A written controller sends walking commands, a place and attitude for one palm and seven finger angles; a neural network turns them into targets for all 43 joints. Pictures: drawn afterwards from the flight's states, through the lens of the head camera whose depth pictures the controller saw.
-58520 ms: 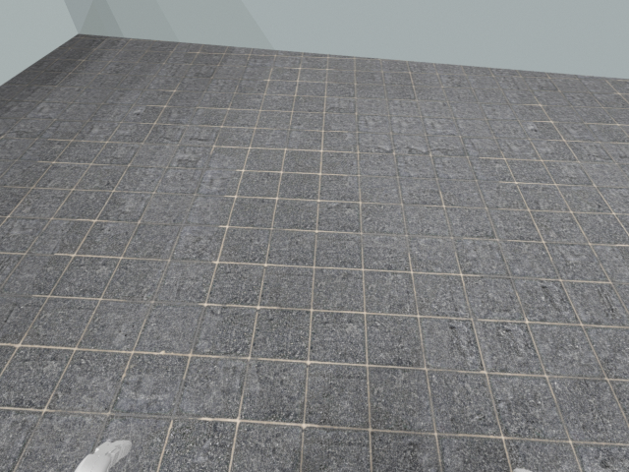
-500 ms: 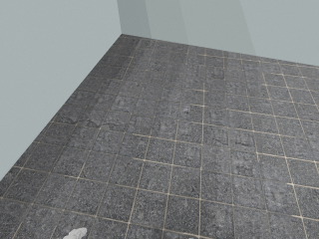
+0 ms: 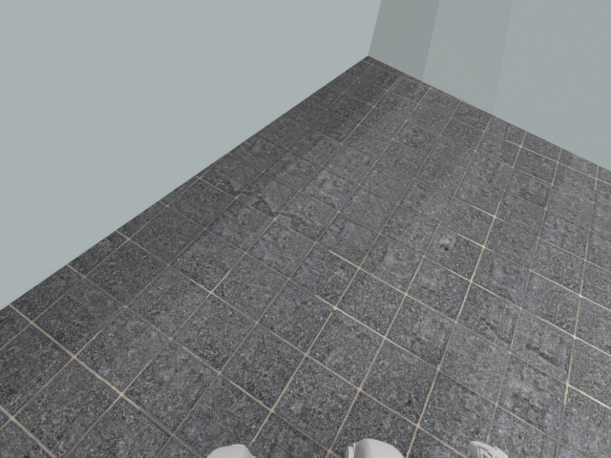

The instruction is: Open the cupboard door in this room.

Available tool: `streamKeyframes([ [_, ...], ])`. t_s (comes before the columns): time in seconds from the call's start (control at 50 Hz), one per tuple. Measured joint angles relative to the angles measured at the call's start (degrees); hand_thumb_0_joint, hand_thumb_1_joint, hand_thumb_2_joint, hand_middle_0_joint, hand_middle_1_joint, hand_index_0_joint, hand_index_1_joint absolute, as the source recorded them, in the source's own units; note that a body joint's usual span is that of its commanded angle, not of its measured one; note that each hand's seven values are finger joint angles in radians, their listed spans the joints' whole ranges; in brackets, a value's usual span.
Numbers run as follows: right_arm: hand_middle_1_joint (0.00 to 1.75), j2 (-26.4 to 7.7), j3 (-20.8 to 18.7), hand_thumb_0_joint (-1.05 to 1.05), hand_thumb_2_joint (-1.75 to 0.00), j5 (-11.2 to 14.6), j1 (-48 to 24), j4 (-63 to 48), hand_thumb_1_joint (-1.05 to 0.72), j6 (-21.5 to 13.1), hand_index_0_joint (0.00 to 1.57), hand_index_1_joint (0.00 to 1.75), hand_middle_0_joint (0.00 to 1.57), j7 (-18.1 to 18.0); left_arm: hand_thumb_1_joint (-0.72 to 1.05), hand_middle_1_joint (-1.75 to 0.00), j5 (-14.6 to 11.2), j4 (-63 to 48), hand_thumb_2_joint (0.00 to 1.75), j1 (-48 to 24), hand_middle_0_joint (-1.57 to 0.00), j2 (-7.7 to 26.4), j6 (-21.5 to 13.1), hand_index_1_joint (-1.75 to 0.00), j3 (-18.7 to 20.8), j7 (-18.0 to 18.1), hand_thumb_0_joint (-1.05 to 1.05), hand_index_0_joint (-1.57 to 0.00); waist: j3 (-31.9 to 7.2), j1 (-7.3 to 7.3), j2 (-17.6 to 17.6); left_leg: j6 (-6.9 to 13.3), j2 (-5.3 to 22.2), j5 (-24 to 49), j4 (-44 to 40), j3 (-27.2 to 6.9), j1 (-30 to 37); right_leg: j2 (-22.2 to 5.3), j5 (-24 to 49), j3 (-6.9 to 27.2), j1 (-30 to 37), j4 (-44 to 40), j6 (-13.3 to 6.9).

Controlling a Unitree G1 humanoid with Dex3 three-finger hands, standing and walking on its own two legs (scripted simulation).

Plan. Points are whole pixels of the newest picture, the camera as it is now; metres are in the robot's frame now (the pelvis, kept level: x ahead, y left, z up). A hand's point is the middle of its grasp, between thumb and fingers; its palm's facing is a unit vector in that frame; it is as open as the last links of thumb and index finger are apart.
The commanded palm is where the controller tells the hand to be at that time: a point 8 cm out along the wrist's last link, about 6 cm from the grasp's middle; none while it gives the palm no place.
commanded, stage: turn to face it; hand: left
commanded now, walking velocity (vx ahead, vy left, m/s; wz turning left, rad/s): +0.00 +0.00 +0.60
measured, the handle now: out of the picture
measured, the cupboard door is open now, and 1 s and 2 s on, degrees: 45 45 45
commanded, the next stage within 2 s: none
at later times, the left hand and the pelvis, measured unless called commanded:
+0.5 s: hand out of the picture +0.04 +0.14 -0.13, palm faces +0.28 -0.91 -0.30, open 7.4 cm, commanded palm none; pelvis +0.01 -0.07 +0.01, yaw +17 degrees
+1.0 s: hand out of the picture -0.11 +0.15 -0.17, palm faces +0.62 -0.74 -0.28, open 7.4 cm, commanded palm none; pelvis -0.01 -0.06 +0.00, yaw +37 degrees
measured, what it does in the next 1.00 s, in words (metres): steps on the spot, turning left: right foot, then left foot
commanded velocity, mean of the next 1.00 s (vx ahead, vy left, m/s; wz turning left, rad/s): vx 0.00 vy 0.00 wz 0.60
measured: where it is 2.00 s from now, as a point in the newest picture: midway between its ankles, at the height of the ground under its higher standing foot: outside the picture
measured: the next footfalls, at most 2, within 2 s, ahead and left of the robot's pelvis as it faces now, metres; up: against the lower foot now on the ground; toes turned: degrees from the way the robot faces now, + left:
right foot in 0.38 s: +0.06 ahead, -0.15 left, +0.00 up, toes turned +11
left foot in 0.88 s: -0.05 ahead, +0.05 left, +0.00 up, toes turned +38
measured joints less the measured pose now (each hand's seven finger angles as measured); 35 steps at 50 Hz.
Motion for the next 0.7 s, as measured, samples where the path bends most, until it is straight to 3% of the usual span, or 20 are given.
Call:
streamKeyframes([
  [0.1, 0.30, 0.2, 0.9, 0.00, -0.90, 0.3, 1.3, 0.6, -0.90, 0.0, 0.20, 0.30, 0.20, -0.5, 0.92, -0.30, -0.1, -0.7, 0.90, 0.0, -0.20, 0.5, -0.5, -0.29, -0.2, -0.4, 0.01, -0.19, 0.0, 0.69, 1.4, 0.4, -1.7, 4.5, -8.0, -2.1, 3.1, 1.4, 7.2, 4.3, -3.1, 2.8, 1.2],
  [0.24, 0.30, 1.3, 1.0, 0.00, -0.90, 0.1, 3.1, 1.7, -0.90, 0.9, 0.21, 0.30, 0.20, 0.1, 0.91, -0.30, -0.6, -1.8, 0.90, -0.9, -0.20, -0.3, -0.3, -0.29, -0.8, -0.2, 0.01, -0.19, 0.3, -0.04, 3.4, -0.5, -3.3, 6.6, -10.6, -6.0, 3.7, 2.7, 5.7, 5.4, 0.5, -8.3, 1.4],
  [0.32, 0.30, 1.2, 0.6, 0.00, -0.90, -0.1, 3.5, 2.1, -0.90, 1.8, 0.21, 0.30, 0.20, 0.4, 0.91, -0.30, -1.0, -2.9, 0.90, -2.2, -0.20, -1.6, -0.8, -0.29, -1.4, -0.1, 0.01, -0.19, 0.8, -1.06, 4.9, -1.9, -4.2, 6.6, -9.0, -8.9, 2.0, 4.4, 4.6, 5.2, 5.3, -19.5, 0.3],
  [0.36, 0.30, 0.9, 0.1, 0.00, -0.90, 0.2, 3.7, 2.2, -0.90, 2.2, 0.21, 0.30, 0.20, 0.4, 0.91, -0.30, -1.2, -3.7, 0.90, -2.3, -0.20, -2.2, -1.5, -0.29, -1.8, -0.1, 0.01, -0.20, 0.7, -1.31, 5.5, -2.9, -4.9, 6.2, -7.1, -10.4, 0.5, 5.3, 7.8, 4.8, 9.4, -28.2, -0.5],
  [0.4, 0.30, 0.1, -0.6, 0.00, -0.90, 0.6, 3.4, 2.7, -0.90, 2.8, 0.21, 0.30, 0.20, 0.4, 0.91, -0.30, -0.7, -4.1, 0.90, -2.3, -0.20, -3.5, -2.5, -0.29, -2.2, 0.2, 0.01, -0.20, 1.1, -1.23, 7.1, -3.6, -4.8, -0.3, -0.7, -11.2, -2.2, 5.8, 9.0, 3.2, 10.8, -31.0, -3.5],
  [0.44, 0.30, -0.6, -1.2, 0.01, -0.90, 0.4, 2.9, 3.3, -0.90, 3.4, 0.21, 0.30, 0.20, 0.7, 0.91, -0.30, -0.6, -4.2, 0.90, -1.8, -0.20, -4.6, -2.8, -0.29, -2.9, 0.5, 0.00, -0.20, 1.7, -1.56, 7.4, -4.3, -5.3, -7.2, 12.1, -9.6, -6.0, 4.8, 8.9, 1.4, 11.8, -31.0, -5.7],
  [0.48, 0.30, -1.0, -1.5, 0.01, -0.90, 0.3, 2.4, 3.7, -0.90, 3.8, 0.20, 0.30, 0.20, 1.1, 0.91, -0.30, -0.7, -4.2, 0.90, -1.0, -0.20, -5.4, -2.9, -0.29, -3.1, 0.7, 0.00, -0.20, 1.9, -1.66, 6.8, -5.4, -4.5, -7.0, 22.8, -7.4, -8.6, 3.8, 9.5, 0.1, 13.4, -32.9, -6.5],
  [0.52, 0.30, -1.2, -1.6, 0.01, -0.90, 0.3, 2.0, 3.7, -0.91, 3.9, 0.20, 0.30, 0.20, 1.3, 0.91, -0.30, -0.8, -3.9, 0.90, -0.3, -0.21, -5.9, -3.0, -0.29, -3.4, 0.7, 0.00, -0.20, 2.0, -1.95, 6.1, -6.4, -3.2, -5.3, 28.0, -6.0, -9.5, 3.0, 10.3, -1.3, 14.7, -34.8, -6.7],
  [0.58, 0.30, -1.4, -1.5, 0.01, -0.90, 0.4, 1.5, 3.8, -0.91, 4.2, 0.20, 0.30, 0.20, 1.5, 0.91, -0.30, -0.8, -3.6, 0.90, 0.7, -0.21, -6.4, -3.3, -0.30, -3.5, 0.8, 0.01, -0.20, 1.9, -2.08, 4.9, -7.6, -1.3, -4.5, 27.7, -5.0, -8.3, 1.8, 10.8, -3.6, 16.1, -36.4, -6.9],
  [0.7, 0.30, -1.7, -1.2, 0.01, -0.90, 0.5, -1.0, 4.0, -0.91, 4.7, 0.20, 0.30, 0.19, 1.4, 0.92, -0.30, -0.4, -3.5, 0.90, 2.1, -0.21, -5.4, -3.8, -0.30, -2.9, 0.7, 0.00, -0.20, 2.3, -0.52, 3.6, -7.9, 0.6, -6.8, 18.6, -3.4, -3.7, 0.0, 9.8, -8.4, 17.0, -35.8, -6.9],
])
